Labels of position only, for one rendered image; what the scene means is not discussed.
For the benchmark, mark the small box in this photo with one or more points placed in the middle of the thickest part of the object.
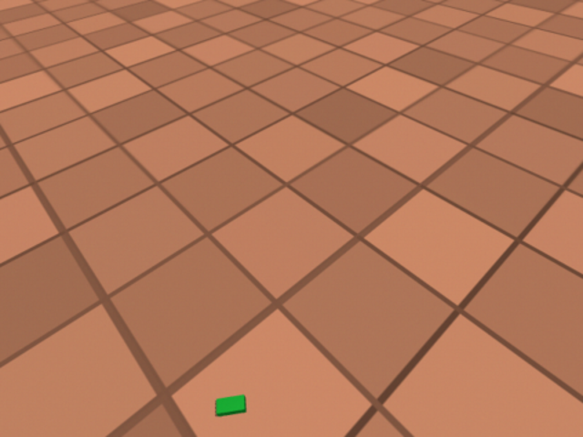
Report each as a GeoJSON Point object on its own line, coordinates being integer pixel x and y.
{"type": "Point", "coordinates": [231, 405]}

